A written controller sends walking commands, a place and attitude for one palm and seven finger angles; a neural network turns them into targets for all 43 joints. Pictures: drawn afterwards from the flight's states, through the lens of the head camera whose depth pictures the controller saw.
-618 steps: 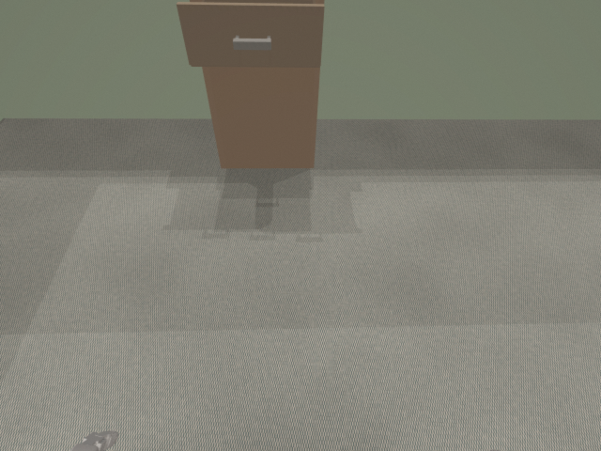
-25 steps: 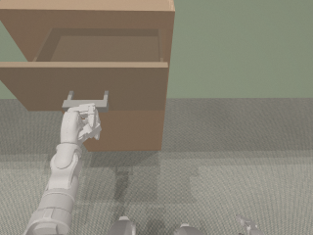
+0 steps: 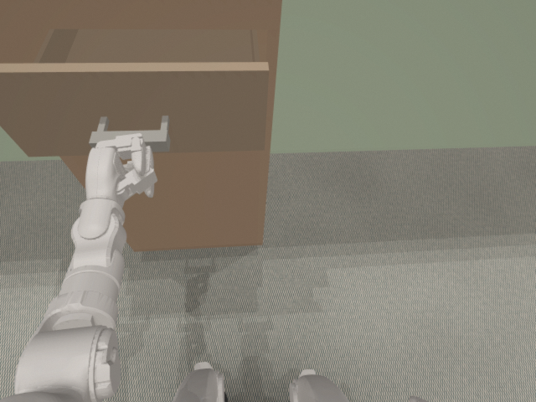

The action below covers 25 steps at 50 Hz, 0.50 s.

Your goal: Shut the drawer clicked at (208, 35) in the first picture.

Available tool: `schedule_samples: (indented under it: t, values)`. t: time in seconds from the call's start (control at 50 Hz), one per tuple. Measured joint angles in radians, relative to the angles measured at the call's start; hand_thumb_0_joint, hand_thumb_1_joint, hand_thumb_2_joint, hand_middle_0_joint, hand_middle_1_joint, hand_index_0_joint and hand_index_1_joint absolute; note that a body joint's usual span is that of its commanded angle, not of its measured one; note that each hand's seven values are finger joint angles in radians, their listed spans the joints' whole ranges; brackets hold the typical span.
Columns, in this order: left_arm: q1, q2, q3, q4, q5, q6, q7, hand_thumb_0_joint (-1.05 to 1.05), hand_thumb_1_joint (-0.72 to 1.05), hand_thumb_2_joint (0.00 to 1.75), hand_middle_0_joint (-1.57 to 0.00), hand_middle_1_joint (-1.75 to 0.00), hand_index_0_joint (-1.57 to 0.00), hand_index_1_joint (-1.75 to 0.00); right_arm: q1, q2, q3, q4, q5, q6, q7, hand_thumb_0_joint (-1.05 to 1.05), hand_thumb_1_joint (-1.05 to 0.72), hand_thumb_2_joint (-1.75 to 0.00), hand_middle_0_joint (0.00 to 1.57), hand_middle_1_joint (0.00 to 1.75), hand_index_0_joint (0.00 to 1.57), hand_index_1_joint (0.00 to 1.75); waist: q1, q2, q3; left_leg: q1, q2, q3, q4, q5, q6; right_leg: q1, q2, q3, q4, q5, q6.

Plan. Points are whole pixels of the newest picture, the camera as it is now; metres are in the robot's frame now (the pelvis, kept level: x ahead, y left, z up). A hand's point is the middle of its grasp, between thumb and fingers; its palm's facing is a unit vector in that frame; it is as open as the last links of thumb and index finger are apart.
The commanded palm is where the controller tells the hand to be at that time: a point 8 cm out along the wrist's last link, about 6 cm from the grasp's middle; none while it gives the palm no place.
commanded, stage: push the drawer shut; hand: left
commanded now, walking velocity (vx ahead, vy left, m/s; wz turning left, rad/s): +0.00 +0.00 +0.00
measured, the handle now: (133, 131) +0.52 +0.20 +0.06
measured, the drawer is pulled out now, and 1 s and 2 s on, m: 0.10 0.00 0.00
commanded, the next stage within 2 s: pull the fist back off the drawer in 1.18 s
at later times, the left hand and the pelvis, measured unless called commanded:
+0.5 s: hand (155, 140) +0.51 +0.16 +0.06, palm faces +0.04 -1.00 -0.03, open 3.1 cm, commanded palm +0.48 +0.22 +0.06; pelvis +0.00 +0.00 -0.01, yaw -1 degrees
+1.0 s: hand (154, 121) +0.54 +0.17 +0.06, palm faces +0.04 -1.00 -0.02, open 3.3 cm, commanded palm +0.54 +0.21 +0.06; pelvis +0.00 +0.01 -0.01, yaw -2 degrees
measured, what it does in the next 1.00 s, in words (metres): stands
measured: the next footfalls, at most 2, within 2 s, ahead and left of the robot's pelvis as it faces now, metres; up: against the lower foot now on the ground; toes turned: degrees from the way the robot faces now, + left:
none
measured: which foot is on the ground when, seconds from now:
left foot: down 0.00-1.00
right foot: down 0.00-1.00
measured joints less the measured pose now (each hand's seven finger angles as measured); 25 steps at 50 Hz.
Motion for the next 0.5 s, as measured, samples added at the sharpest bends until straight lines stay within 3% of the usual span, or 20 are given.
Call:
schedule_samples:
  t: [0.5]
  values:
    - [-0.218,0.1,0.104,0.209,0.062,-0.007,-0.002,0.01,0.79,0.86,-1.4,-1.6,-1.4,-1.6,0.06,0.002,0.007,-0.003,-0.023,0.045,0.019,0.01,-0.91,-0.9,0.2,0.3,0.2,0.3,-0.057,0.008,-0.01,-0.09,0.017,0.003,0.04,-0.018,0.003,-0.088,0.016,0.007,0.024,-0.004,0.002]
